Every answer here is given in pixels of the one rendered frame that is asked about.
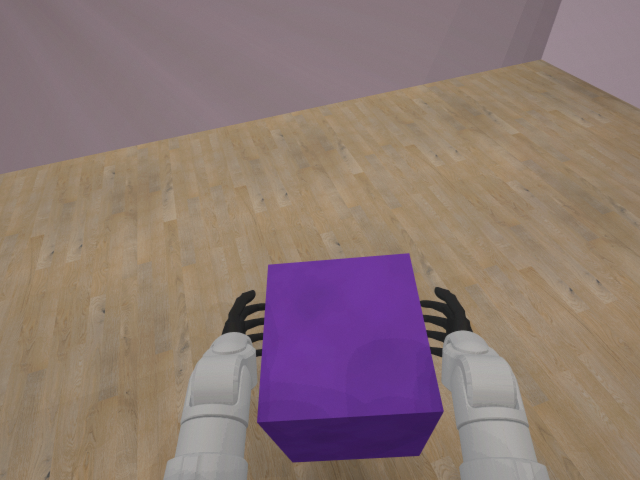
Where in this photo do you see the robot right hand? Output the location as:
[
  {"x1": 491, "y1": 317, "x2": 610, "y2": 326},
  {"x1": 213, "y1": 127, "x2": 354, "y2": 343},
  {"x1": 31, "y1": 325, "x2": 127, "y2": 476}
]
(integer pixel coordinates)
[{"x1": 420, "y1": 287, "x2": 473, "y2": 357}]

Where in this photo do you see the right robot forearm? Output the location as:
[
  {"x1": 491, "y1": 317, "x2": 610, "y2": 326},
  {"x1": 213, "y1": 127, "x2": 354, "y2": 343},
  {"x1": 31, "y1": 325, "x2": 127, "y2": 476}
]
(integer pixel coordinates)
[{"x1": 441, "y1": 331, "x2": 550, "y2": 480}]

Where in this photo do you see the left robot forearm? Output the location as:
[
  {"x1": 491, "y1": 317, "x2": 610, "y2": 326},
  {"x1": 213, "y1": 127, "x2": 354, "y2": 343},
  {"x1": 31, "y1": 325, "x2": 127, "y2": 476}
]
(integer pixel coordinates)
[{"x1": 163, "y1": 332, "x2": 257, "y2": 480}]

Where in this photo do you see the robot left hand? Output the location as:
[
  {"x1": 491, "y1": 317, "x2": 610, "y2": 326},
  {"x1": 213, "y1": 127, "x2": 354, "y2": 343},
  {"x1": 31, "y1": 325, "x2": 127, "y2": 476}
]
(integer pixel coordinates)
[{"x1": 222, "y1": 290, "x2": 265, "y2": 357}]

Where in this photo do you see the carton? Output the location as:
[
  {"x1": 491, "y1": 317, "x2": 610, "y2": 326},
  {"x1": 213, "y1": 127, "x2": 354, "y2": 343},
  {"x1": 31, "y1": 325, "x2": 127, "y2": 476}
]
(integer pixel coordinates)
[{"x1": 257, "y1": 253, "x2": 444, "y2": 462}]

